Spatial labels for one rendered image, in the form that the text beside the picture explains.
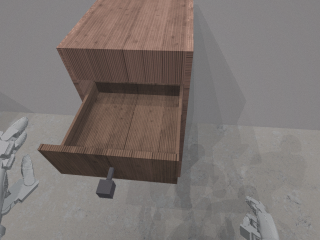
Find robot right hand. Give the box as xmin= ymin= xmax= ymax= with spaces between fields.
xmin=240 ymin=196 xmax=280 ymax=240

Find robot left hand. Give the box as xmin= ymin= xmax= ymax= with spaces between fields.
xmin=0 ymin=116 xmax=39 ymax=224

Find drawer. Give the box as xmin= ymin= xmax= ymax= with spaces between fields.
xmin=37 ymin=80 xmax=183 ymax=184

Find cabinet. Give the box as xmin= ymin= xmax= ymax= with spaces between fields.
xmin=56 ymin=0 xmax=194 ymax=177

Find handle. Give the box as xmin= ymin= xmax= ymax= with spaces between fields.
xmin=96 ymin=167 xmax=116 ymax=199

